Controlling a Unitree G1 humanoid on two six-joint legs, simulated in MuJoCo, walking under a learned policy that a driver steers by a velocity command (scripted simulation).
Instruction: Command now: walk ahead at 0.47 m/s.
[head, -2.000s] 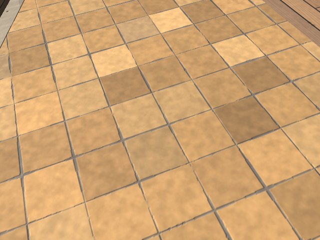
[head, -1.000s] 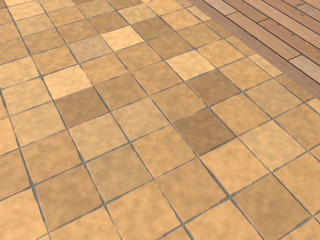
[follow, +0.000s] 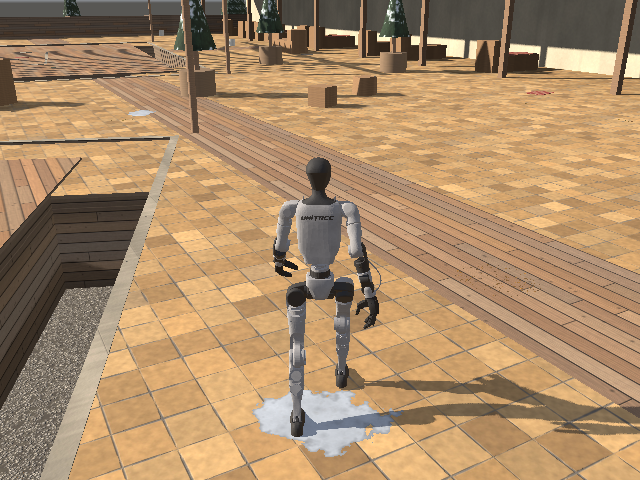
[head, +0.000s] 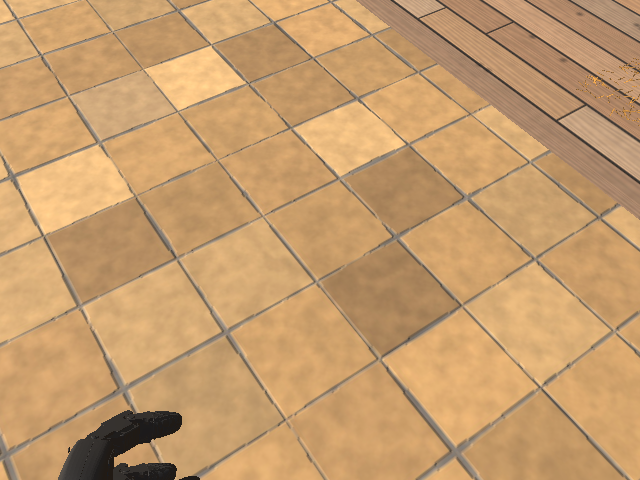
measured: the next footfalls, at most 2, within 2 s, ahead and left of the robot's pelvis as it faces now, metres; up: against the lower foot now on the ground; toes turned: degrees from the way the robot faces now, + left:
right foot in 0.04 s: +0.21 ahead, -0.12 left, +0.00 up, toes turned -2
left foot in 0.58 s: +0.50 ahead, +0.15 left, +0.00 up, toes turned +15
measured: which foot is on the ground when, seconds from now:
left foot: down 0.00-0.06, up 0.08-0.56, down 0.58-1.00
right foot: up 0.00-0.02, down 0.04-0.60, up 0.62-1.00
